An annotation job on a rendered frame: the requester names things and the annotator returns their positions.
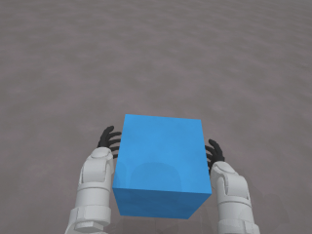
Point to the robot left forearm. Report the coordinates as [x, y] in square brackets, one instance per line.
[91, 211]

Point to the carton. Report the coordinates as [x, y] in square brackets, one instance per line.
[162, 167]

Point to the robot right forearm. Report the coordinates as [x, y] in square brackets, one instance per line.
[235, 214]

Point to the robot right hand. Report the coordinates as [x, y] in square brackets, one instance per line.
[217, 154]

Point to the robot left hand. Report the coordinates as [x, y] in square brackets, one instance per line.
[106, 142]

